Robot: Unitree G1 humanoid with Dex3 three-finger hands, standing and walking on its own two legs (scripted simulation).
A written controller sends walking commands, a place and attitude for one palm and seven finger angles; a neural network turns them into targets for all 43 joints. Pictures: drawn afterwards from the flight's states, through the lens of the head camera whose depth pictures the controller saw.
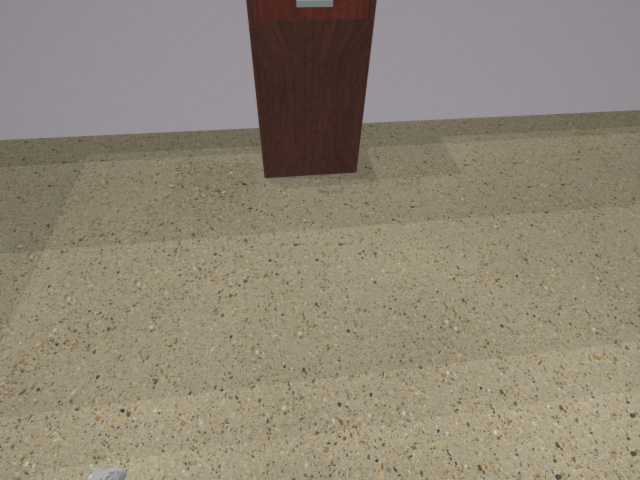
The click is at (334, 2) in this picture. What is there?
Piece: drawer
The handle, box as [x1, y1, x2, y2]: [296, 0, 332, 6]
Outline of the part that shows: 296,0 296,6 332,6 332,0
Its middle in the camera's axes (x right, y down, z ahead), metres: -0.03 -0.84 +1.37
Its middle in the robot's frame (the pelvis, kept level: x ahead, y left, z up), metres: +1.59 +0.10 +0.04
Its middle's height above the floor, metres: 0.81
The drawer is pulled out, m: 0.00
